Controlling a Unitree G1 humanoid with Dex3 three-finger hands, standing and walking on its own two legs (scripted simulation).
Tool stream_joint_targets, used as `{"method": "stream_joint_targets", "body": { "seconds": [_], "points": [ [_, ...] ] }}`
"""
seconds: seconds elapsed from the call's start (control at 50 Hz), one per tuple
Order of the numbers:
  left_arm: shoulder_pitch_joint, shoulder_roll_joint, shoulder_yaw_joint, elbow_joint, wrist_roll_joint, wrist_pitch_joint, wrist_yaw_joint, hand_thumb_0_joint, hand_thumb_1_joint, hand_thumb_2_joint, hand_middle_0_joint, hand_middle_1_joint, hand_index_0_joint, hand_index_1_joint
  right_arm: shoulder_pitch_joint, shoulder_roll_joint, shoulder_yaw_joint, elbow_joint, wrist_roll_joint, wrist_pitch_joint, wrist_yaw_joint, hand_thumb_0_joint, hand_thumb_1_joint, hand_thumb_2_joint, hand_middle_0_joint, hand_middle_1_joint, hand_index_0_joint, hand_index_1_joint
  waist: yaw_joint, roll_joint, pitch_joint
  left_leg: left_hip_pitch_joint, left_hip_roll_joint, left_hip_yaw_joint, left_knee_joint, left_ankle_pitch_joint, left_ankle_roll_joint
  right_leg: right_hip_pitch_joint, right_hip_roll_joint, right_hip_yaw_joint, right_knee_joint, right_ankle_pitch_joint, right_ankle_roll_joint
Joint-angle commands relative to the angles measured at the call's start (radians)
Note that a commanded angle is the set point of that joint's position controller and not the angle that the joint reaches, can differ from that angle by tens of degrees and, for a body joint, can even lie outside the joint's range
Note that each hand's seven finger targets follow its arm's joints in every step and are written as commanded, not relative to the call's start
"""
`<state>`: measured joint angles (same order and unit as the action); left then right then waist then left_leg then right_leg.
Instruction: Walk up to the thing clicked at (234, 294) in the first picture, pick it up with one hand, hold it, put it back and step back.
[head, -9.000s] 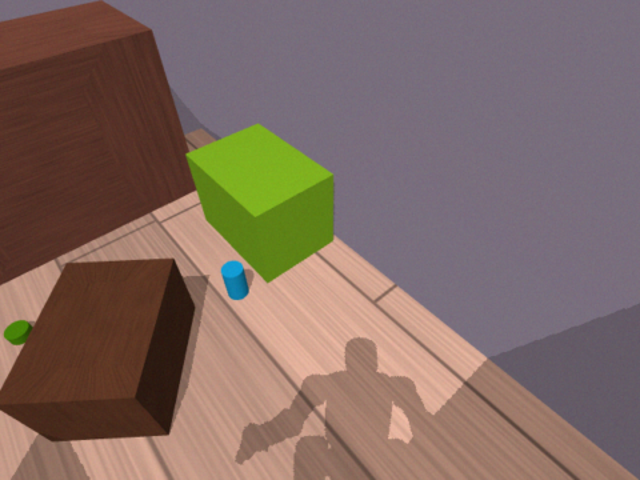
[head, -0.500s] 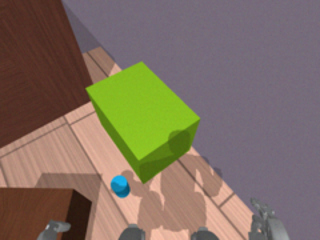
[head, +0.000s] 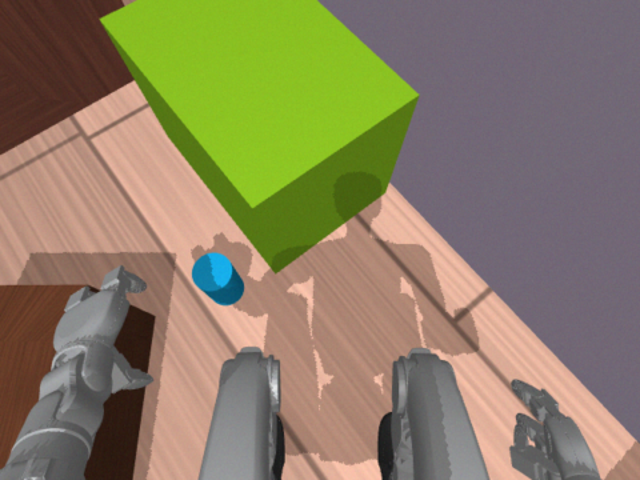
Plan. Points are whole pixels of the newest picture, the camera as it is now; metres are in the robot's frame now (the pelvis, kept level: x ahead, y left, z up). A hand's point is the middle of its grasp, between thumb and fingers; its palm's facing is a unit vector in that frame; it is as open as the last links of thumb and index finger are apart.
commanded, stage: rise first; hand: left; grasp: from above
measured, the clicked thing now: (220, 280) +0.47 +0.25 -0.43
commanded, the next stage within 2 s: approach in 1.46 s
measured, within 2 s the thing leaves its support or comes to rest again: neither
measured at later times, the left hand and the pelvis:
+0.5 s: hand (158, 305) +0.38 +0.30 -0.25, palm faces -0.46 -0.15 -0.88, open 14.0 cm; pelvis -0.03 +0.01 -0.10, yaw -3 degrees
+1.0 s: hand (172, 288) +0.42 +0.30 -0.29, palm faces -0.45 -0.03 -0.89, open 14.1 cm; pelvis -0.03 +0.01 -0.14, yaw -4 degrees
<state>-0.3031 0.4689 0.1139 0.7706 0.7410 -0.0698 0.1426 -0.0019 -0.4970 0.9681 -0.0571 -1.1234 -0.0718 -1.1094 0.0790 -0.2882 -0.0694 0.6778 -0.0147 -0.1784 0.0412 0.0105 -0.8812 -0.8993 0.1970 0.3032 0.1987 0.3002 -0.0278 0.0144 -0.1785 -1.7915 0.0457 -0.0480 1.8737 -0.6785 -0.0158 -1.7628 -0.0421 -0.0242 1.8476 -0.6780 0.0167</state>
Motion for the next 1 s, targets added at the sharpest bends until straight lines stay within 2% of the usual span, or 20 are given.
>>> {"method": "stream_joint_targets", "body": {
  "seconds": [0.0,0.06,0.14,0.16,0.2,0.24,0.26,0.32,0.36,0.38,0.46,0.48,0.5,0.54,0.62,0.64,0.68,0.84,0.96,0.98],
  "points": [
    [-0.231,0.313,0.095,-0.052,0.065,-0.037,0.050,0.000,-0.510,0.994,-0.048,-1.103,-0.060,-1.093,0.144,-0.168,-0.070,-0.063,0.005,-0.006,-0.009,0.000,-0.867,-0.896,0.199,0.300,0.200,0.300,-0.003,0.025,-0.637,0.321,-0.043,0.050,-0.143,0.240,0.041,0.340,0.042,-0.003,-0.197,0.253,-0.035],
    [-0.322,0.315,0.067,0.011,0.103,-0.052,0.044,0.000,-0.517,1.007,-0.047,-1.101,-0.057,-1.093,0.156,-0.173,-0.076,-0.053,0.000,0.011,-0.007,0.000,-0.866,-0.896,0.199,0.300,0.200,0.300,-0.016,0.044,-0.629,0.291,-0.041,0.044,-0.116,0.187,0.039,0.265,0.045,-0.020,-0.160,0.191,-0.040],
    [-0.418,0.375,0.077,0.089,0.161,-0.086,0.055,0.000,-0.525,1.012,-0.052,-1.088,-0.061,-1.080,0.167,-0.171,-0.068,-0.038,-0.008,0.033,-0.004,0.000,-0.876,-0.898,0.199,0.300,0.200,0.300,-0.032,0.023,-0.574,0.176,-0.047,0.047,-0.064,0.090,0.050,0.205,0.052,-0.024,-0.134,0.095,-0.039],
    [-0.414,0.395,0.091,0.111,0.177,-0.092,0.063,0.000,-0.519,1.004,-0.057,-1.087,-0.068,-1.077,0.164,-0.170,-0.063,-0.035,-0.010,0.038,-0.004,0.000,-0.878,-0.899,0.199,0.300,0.200,0.300,-0.021,0.027,-0.558,0.165,-0.046,0.045,-0.058,0.080,0.049,0.181,0.052,-0.028,-0.121,0.080,-0.042],
    [-0.465,0.371,0.059,0.140,0.201,-0.110,0.070,0.000,-0.526,1.014,-0.051,-1.080,-0.061,-1.071,0.165,-0.169,-0.056,-0.033,-0.014,0.046,0.001,0.000,-0.880,-0.899,0.199,0.300,0.200,0.300,-0.048,0.047,-0.509,0.127,-0.047,0.036,-0.052,0.013,0.049,0.116,0.055,-0.035,-0.103,0.014,-0.044],
    [-0.503,0.406,0.063,0.161,0.235,-0.122,0.086,0.000,-0.511,0.998,-0.053,-1.084,-0.070,-1.068,0.166,-0.178,-0.052,-0.022,-0.019,0.054,0.003,0.000,-0.884,-0.899,0.199,0.300,0.200,0.300,-0.045,0.092,-0.509,0.148,-0.043,0.022,-0.044,-0.004,0.044,0.061,0.053,-0.048,-0.069,0.011,-0.047],
    [-0.541,0.405,0.051,0.162,0.246,-0.131,0.093,0.000,-0.521,1.005,-0.056,-1.068,-0.068,-1.056,0.170,-0.179,-0.050,-0.022,-0.021,0.058,0.006,0.000,-0.889,-0.901,0.199,0.300,0.200,0.300,-0.059,0.102,-0.508,0.132,-0.044,0.018,-0.039,-0.020,0.044,0.046,0.054,-0.052,-0.054,0.000,-0.049],
    [-0.576,0.391,0.037,0.186,0.285,-0.144,0.123,0.000,-0.532,1.014,-0.056,-1.048,-0.065,-1.039,0.189,-0.192,-0.046,-0.006,-0.026,0.071,0.014,0.000,-0.898,-0.903,0.199,0.300,0.200,0.300,-0.064,0.163,-0.523,0.183,-0.039,-0.014,-0.042,-0.005,0.032,-0.031,0.051,-0.080,0.006,0.042,-0.052],
    [-0.612,0.418,0.046,0.195,0.313,-0.145,0.145,0.000,-0.538,1.017,-0.055,-1.034,-0.062,-1.027,0.200,-0.202,-0.045,0.005,-0.030,0.079,0.017,0.000,-0.901,-0.904,0.199,0.300,0.200,0.299,-0.068,0.183,-0.551,0.211,-0.038,-0.023,-0.025,0.035,0.028,-0.058,0.048,-0.088,0.033,0.076,-0.053],
    [-0.625,0.436,0.049,0.210,0.325,-0.143,0.155,0.000,-0.541,1.020,-0.062,-1.025,-0.065,-1.023,0.197,-0.202,-0.043,0.011,-0.034,0.084,0.018,0.000,-0.902,-0.904,0.199,0.300,0.200,0.300,-0.069,0.195,-0.549,0.213,-0.037,-0.020,-0.015,0.050,0.026,-0.064,0.048,-0.088,0.044,0.086,-0.055],
    [-0.678,0.431,0.035,0.239,0.360,-0.140,0.178,0.000,-0.541,1.017,-0.071,-1.000,-0.070,-1.001,0.219,-0.198,-0.038,0.030,-0.050,0.095,0.028,0.000,-0.908,-0.906,0.199,0.300,0.200,0.300,-0.085,0.206,-0.570,0.191,-0.042,0.003,0.043,0.114,0.030,-0.064,0.049,-0.085,0.067,0.136,-0.055],
    [-0.689,0.468,0.059,0.240,0.374,-0.140,0.184,0.000,-0.548,1.022,-0.075,-0.989,-0.069,-0.994,0.233,-0.204,-0.037,0.038,-0.054,0.098,0.031,0.000,-0.908,-0.906,0.199,0.300,0.200,0.300,-0.085,0.201,-0.581,0.184,-0.045,0.005,0.057,0.131,0.033,-0.053,0.049,-0.084,0.073,0.152,-0.054],
    [-0.662,0.458,0.053,0.279,0.383,-0.133,0.187,0.000,-0.536,1.009,-0.076,-0.992,-0.075,-0.993,0.225,-0.205,-0.037,0.036,-0.055,0.101,0.033,0.000,-0.908,-0.906,0.199,0.300,0.200,0.300,-0.076,0.205,-0.578,0.193,-0.042,0.003,0.057,0.135,0.031,-0.066,0.048,-0.087,0.081,0.153,-0.056],
    [-0.691,0.423,0.028,0.291,0.396,-0.133,0.188,0.000,-0.540,1.012,-0.073,-0.989,-0.071,-0.991,0.229,-0.207,-0.038,0.041,-0.059,0.105,0.039,0.000,-0.907,-0.905,0.199,0.300,0.200,0.300,-0.100,0.226,-0.562,0.184,-0.042,-0.008,0.063,0.130,0.029,-0.102,0.046,-0.095,0.105,0.149,-0.052],
    [-0.751,0.455,0.031,0.300,0.418,-0.139,0.192,0.000,-0.527,0.995,-0.076,-1.002,-0.080,-0.998,0.237,-0.205,-0.036,0.043,-0.071,0.113,0.047,0.000,-0.909,-0.905,0.199,0.300,0.200,0.300,-0.117,0.187,-0.557,0.121,-0.046,0.010,0.109,0.113,0.040,-0.085,0.050,-0.090,0.102,0.143,-0.051],
    [-0.729,0.460,0.034,0.327,0.421,-0.138,0.193,0.000,-0.511,0.980,-0.092,-0.988,-0.096,-0.983,0.229,-0.205,-0.034,0.043,-0.072,0.113,0.048,0.000,-0.910,-0.905,0.199,0.300,0.200,0.300,-0.104,0.195,-0.550,0.125,-0.045,0.008,0.104,0.101,0.038,-0.095,0.048,-0.090,0.107,0.128,-0.052],
    [-0.748,0.442,0.016,0.346,0.433,-0.144,0.195,0.000,-0.527,0.994,-0.079,-0.997,-0.082,-0.993,0.229,-0.204,-0.029,0.047,-0.077,0.114,0.052,0.000,-0.908,-0.905,0.199,0.300,0.200,0.300,-0.119,0.202,-0.529,0.112,-0.044,0.002,0.108,0.082,0.037,-0.119,0.048,-0.097,0.120,0.114,-0.051],
    [-0.806,0.499,0.040,0.369,0.480,-0.177,0.220,0.000,-0.537,1.000,-0.068,-1.023,-0.074,-1.016,0.245,-0.204,-0.019,0.060,-0.092,0.122,0.063,0.000,-0.910,-0.905,0.199,0.300,0.200,0.300,-0.125,0.177,-0.571,0.061,-0.049,0.023,0.177,0.126,0.047,-0.095,0.056,-0.092,0.142,0.152,-0.048],
    [-0.831,0.505,0.041,0.385,0.507,-0.188,0.241,0.000,-0.549,1.008,-0.059,-1.029,-0.064,-1.023,0.247,-0.210,-0.019,0.068,-0.100,0.127,0.068,0.000,-0.909,-0.904,0.199,0.300,0.200,0.300,-0.125,0.230,-0.571,0.091,-0.046,0.005,0.176,0.127,0.039,-0.150,0.056,-0.104,0.178,0.151,-0.051],
    [-0.804,0.491,0.034,0.423,0.510,-0.184,0.243,0.000,-0.553,1.009,-0.059,-1.030,-0.063,-1.026,0.246,-0.210,-0.016,0.069,-0.103,0.126,0.070,0.000,-0.910,-0.905,0.199,0.300,0.200,0.300,-0.133,0.214,-0.540,0.076,-0.045,0.004,0.179,0.117,0.041,-0.155,0.054,-0.107,0.177,0.145,-0.050]
  ]
}}
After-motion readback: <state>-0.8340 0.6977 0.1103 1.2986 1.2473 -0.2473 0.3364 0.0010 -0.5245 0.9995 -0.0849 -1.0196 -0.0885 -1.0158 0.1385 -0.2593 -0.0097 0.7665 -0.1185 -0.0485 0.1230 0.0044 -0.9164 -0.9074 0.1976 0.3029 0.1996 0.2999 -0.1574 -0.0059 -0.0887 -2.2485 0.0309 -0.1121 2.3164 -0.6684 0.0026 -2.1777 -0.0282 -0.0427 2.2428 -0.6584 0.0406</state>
